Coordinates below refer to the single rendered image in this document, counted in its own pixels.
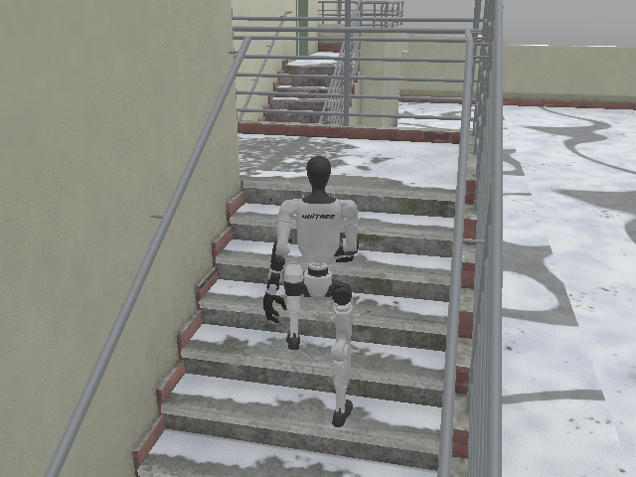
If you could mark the stairs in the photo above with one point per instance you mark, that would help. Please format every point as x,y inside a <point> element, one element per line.
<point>210,448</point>
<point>308,103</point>

